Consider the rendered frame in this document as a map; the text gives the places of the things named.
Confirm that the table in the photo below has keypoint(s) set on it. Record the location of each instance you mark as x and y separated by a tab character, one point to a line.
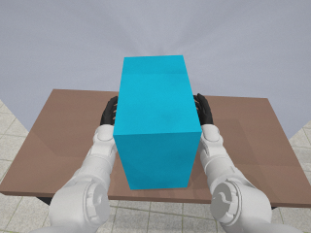
61	136

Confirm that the left robot upper arm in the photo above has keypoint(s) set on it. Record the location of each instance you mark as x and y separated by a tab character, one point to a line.
79	208

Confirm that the carton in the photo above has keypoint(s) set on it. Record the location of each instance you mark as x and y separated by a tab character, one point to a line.
157	128

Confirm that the robot left hand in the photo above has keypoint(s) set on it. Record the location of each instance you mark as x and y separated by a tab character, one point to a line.
109	114

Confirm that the robot right hand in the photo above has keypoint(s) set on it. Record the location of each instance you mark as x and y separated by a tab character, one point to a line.
203	111

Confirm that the right robot upper arm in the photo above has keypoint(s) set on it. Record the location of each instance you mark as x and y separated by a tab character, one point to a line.
243	209

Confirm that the left robot forearm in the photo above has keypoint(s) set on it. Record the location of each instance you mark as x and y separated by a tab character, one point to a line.
99	161

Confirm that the right robot forearm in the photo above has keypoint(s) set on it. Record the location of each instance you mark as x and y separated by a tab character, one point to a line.
215	161

